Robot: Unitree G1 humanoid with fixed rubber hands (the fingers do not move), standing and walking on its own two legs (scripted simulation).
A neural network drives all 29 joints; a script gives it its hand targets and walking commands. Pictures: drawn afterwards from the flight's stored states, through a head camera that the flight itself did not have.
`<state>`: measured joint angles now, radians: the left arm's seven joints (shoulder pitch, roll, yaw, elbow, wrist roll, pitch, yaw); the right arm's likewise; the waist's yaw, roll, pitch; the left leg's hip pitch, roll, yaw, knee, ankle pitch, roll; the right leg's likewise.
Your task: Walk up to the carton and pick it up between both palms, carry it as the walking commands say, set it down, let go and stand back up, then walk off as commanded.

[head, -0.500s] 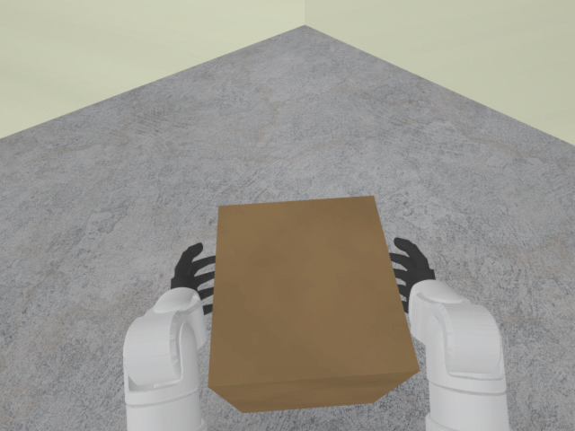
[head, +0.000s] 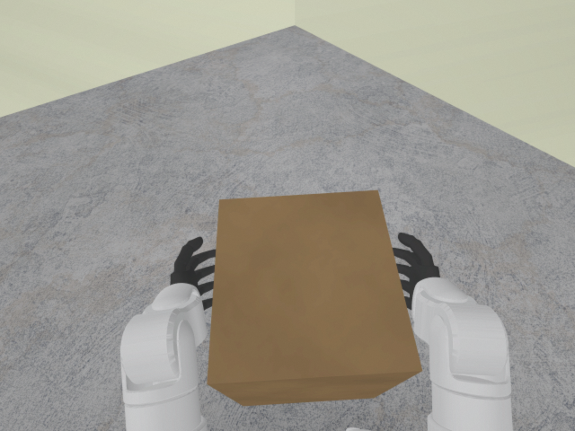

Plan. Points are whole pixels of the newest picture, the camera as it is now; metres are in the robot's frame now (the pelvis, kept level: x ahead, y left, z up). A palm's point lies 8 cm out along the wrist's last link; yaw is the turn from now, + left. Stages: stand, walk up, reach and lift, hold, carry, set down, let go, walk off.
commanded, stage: carry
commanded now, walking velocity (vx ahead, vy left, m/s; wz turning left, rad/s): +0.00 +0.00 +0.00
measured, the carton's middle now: (304, 308) +0.29 +0.00 +0.02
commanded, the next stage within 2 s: none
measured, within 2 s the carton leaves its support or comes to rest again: neither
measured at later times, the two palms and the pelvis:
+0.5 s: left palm (200, 353) +0.21 +0.11 +0.10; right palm (477, 351) +0.20 -0.18 +0.10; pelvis -0.07 -0.03 +0.00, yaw -1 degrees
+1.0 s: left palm (198, 354) +0.21 +0.12 +0.09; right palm (464, 350) +0.20 -0.17 +0.08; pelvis -0.07 -0.02 +0.01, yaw +0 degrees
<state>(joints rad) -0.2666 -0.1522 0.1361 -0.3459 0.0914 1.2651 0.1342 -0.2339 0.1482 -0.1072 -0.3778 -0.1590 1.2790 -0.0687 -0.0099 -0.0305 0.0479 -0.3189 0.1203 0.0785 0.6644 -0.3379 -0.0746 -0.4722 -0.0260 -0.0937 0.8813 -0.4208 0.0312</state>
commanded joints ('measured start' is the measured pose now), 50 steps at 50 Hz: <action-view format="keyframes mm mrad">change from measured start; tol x8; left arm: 1 -477 -924 -729 -80 -436 -2 -298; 21 -456 -902 -670 48 -383 11 -310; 30 -622 -955 -741 -72 -448 -13 -297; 43 -490 -889 -566 255 -298 -90 -304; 50 -520 -873 -564 176 -304 -193 -293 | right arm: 1 -480 921 734 -96 458 -28 216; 18 -511 924 711 51 456 -17 223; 30 -594 948 681 -27 488 -37 240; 43 -496 878 553 250 342 -120 232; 50 -569 875 588 153 363 -213 211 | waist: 1 -6 -221 -478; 18 21 -125 -391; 23 16 186 -398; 50 10 -3 -458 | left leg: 1 -94 -1 -4 196 -265 12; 9 -164 -72 -75 290 -160 47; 14 -129 -83 -50 212 -167 71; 20 79 -100 -33 -140 -49 127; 24 -60 120 -332 -365 26 180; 26 -149 64 -252 -369 -105 163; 36 -117 11 -192 -344 -103 147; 50 -44 -18 -143 -218 92 145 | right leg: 1 460 -352 353 -433 968 -136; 3 455 -305 202 -417 855 -161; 11 374 -274 269 -594 80 -109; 18 214 -252 218 -661 -169 -169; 21 217 -190 139 -563 -91 -120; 23 267 -89 58 -399 114 -68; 25 322 -64 64 -414 205 -63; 41 320 -146 121 -495 141 -103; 50 357 -178 116 -453 334 -103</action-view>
